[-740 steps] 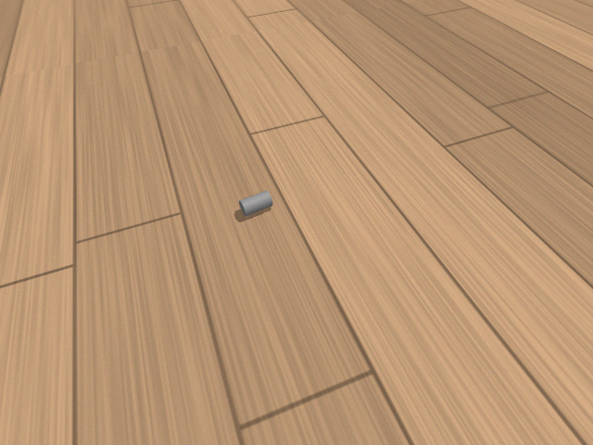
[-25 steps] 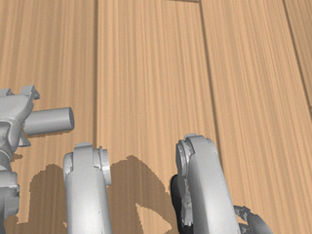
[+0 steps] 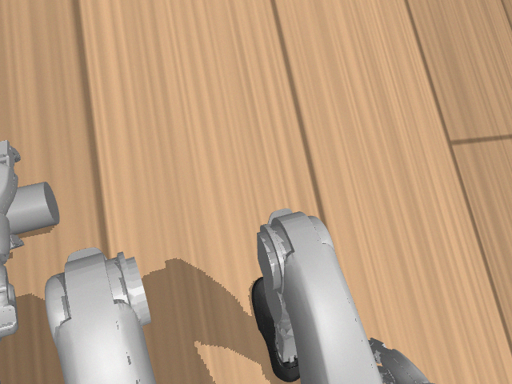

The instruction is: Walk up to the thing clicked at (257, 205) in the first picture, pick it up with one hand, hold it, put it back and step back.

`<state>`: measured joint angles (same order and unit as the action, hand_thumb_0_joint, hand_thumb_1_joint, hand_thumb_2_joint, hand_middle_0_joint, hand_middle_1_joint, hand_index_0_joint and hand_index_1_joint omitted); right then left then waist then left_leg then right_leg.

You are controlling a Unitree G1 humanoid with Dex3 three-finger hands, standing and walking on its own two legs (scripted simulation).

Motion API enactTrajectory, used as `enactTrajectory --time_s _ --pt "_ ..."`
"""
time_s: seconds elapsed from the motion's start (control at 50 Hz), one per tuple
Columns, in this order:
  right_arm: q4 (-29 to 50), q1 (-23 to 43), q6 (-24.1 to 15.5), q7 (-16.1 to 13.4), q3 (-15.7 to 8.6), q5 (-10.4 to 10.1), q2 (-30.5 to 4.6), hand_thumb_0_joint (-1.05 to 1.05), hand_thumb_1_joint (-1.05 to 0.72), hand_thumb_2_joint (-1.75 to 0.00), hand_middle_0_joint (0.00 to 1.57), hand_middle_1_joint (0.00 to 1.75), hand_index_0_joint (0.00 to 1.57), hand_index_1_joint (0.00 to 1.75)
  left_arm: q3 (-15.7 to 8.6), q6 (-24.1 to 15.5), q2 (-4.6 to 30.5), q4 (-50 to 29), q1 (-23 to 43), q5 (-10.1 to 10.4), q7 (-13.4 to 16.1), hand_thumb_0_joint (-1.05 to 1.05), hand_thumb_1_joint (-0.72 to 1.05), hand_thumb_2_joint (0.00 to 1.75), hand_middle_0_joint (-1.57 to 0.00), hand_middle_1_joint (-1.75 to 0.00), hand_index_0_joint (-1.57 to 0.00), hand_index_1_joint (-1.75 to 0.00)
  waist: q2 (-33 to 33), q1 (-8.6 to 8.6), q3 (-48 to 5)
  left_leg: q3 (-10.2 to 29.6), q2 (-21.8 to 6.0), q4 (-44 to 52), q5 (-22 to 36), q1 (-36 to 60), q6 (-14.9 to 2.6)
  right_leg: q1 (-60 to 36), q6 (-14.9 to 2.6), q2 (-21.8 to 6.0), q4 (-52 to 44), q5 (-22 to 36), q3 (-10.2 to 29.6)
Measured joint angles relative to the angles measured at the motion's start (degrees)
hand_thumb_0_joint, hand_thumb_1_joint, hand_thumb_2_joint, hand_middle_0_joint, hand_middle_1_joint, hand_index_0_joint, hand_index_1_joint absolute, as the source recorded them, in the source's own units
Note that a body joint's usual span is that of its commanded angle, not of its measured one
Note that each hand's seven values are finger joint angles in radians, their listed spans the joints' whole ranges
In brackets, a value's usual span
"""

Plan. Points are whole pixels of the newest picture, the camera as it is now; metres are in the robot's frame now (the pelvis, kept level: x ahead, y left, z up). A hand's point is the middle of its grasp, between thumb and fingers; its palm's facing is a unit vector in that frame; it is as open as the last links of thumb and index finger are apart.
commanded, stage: rest palm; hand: left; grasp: from above
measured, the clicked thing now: (6, 213) +0.40 +0.32 -0.26
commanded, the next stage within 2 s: close in 0.98 s
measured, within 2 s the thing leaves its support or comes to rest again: neither
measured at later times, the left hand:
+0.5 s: hand (4, 214) +0.39 +0.32 -0.23, palm faces -0.43 -0.16 -0.89, open 14.3 cm
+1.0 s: hand (4, 222) +0.38 +0.32 -0.24, palm faces -0.46 -0.18 -0.87, open 14.2 cm
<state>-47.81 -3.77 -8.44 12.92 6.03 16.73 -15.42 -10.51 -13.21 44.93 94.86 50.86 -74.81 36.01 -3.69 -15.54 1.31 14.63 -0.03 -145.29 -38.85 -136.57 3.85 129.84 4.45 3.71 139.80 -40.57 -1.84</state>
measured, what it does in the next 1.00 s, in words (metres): stands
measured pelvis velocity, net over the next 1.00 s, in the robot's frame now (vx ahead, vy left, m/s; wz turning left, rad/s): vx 0.00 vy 0.01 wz -0.04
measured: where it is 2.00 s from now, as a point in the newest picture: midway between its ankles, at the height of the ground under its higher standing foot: (211, 369)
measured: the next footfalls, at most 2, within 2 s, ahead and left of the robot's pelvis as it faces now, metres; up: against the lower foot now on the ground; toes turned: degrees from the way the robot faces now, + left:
none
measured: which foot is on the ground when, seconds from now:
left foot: down 0.00-1.00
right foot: down 0.00-1.00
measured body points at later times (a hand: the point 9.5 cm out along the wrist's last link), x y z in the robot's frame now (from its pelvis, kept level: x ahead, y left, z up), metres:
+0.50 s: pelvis +0.01 +0.00 -0.01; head +0.24 +0.11 +0.36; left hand +0.41 +0.32 -0.18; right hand +0.09 -0.27 -0.09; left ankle +0.07 +0.14 -0.26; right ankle +0.10 -0.14 -0.26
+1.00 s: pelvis +0.00 +0.01 -0.01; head +0.24 +0.12 +0.35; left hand +0.40 +0.33 -0.19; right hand +0.08 -0.26 -0.09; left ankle +0.07 +0.14 -0.26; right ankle +0.10 -0.14 -0.26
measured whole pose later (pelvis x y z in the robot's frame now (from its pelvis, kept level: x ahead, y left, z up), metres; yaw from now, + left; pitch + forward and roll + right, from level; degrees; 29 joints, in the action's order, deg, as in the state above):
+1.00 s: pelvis +0.00 +0.01 -0.01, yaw -3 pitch +26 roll -12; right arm -47.8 -0.7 -12.3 17.5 8.8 19.5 -16.6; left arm -10.2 -16.4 48.6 98.5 48.6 -73.9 39.3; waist -5.7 -15.6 5.0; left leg 17.2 -0.2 -149.3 -41.4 -135.3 3.5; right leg 127.7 4.9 4.5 141.3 -41.7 -3.6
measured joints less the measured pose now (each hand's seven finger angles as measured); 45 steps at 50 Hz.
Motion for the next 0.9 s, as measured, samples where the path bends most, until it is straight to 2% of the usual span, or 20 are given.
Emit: enactTrajectory --time_s 0.1,0.2,0.3,0.38,0.52,0.64,0.84,0.9 --pt "0.09 -0.73 -0.54 1.02 0.59 0.63 0.57 0.01 -0.90 -0.90 0.21 0.30 0.20 0.30 -2.28 -0.85 1.21 -0.17 -1.52 0.94 -0.87 0.00 -0.53 0.99 -0.08 -1.00 -0.07 -1.00 0.40 -0.10 0.79 0.47 -0.16 -1.12 -1.31 0.18 0.09 -0.16 0.32 0.24 0.76 -0.92 -0.17" --pt "0.08 -0.43 -0.51 1.56 0.73 1.09 0.65 0.01 -0.90 -0.90 0.21 0.30 0.20 0.30 -2.91 -2.55 2.23 -0.19 -2.39 1.16 -1.15 0.00 -0.54 1.00 -0.08 -0.99 -0.06 -1.00 0.22 0.34 1.19 0.90 -0.11 -1.73 -2.07 0.36 0.33 -0.33 0.48 0.25 1.21 -1.50 -0.40" --pt "0.08 0.74 -0.70 2.09 1.05 1.69 0.00 0.01 -0.90 -0.90 0.21 0.30 0.20 0.30 -2.09 -4.31 3.29 0.71 -2.16 0.31 -0.84 0.00 -0.54 1.01 -0.08 -0.98 -0.06 -0.99 -0.62 0.45 1.75 1.32 0.08 -2.37 -2.41 0.79 0.59 -0.76 0.69 0.19 1.76 -1.73 -0.62" --pt "0.14 1.70 -1.00 2.35 0.99 2.03 -0.79 0.00 -0.90 -0.90 0.21 0.30 0.20 0.30 -1.83 -5.01 3.44 0.87 -2.15 -0.45 0.66 0.00 -0.54 1.01 -0.08 -0.97 -0.06 -0.99 -1.19 0.48 1.92 1.84 0.16 -2.87 -2.42 0.89 0.72 -0.92 0.77 0.30 1.96 -1.59 -0.97" --pt "0.10 2.97 -1.73 2.90 0.81 2.24 -2.00 0.00 -0.90 -0.90 0.20 0.30 0.20 0.30 -0.12 -3.88 2.50 1.56 -1.75 -1.51 3.33 0.00 -0.54 1.01 -0.08 -0.97 -0.06 -0.99 -1.67 0.32 1.70 2.20 0.03 -3.21 -2.39 0.85 0.56 -0.99 0.36 0.53 1.84 -1.31 -1.33" --pt "0.23 3.58 -2.60 3.63 0.91 2.16 -2.15 0.00 -0.90 -0.90 0.20 0.30 0.20 0.30 -0.36 -1.86 1.74 2.25 -1.79 -0.83 4.72 0.00 -0.53 1.00 -0.08 -0.98 -0.06 -1.00 -1.76 0.03 1.75 2.21 -0.27 -3.16 -2.51 0.97 0.30 -1.15 0.32 0.73 1.49 -1.11 -1.41" --pt "0.35 3.63 -3.40 4.19 1.68 2.14 -1.28 0.00 -0.91 -0.90 0.20 0.30 0.20 0.30 -1.41 -1.27 2.75 3.49 -2.01 0.96 3.77 0.00 -0.52 0.99 -0.08 -0.99 -0.07 -1.00 -1.78 -0.14 2.72 2.17 -0.36 -3.34 -2.45 1.01 -0.17 -1.51 0.50 0.80 1.32 -1.00 -1.43" --pt "0.32 3.32 -3.57 4.32 2.12 2.43 -1.13 0.00 -0.91 -0.90 0.20 0.30 0.20 0.30 -0.68 -1.84 3.31 3.78 -2.01 1.24 3.20 0.00 -0.52 0.99 -0.08 -1.00 -0.07 -1.01 -1.92 -0.15 3.13 2.21 -0.25 -3.56 -2.44 1.11 -0.19 -1.74 0.41 0.73 1.49 -1.05 -1.46"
